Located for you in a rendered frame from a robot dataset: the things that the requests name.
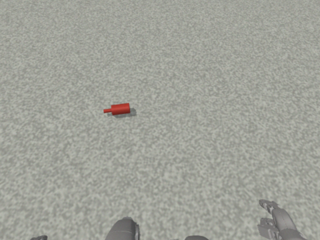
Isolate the bottle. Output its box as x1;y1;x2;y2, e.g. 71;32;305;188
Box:
103;103;131;115

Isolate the right robot arm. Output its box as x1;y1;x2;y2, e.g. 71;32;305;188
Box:
278;228;307;240

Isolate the right robot hand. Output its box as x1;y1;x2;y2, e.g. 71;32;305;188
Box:
257;199;297;240

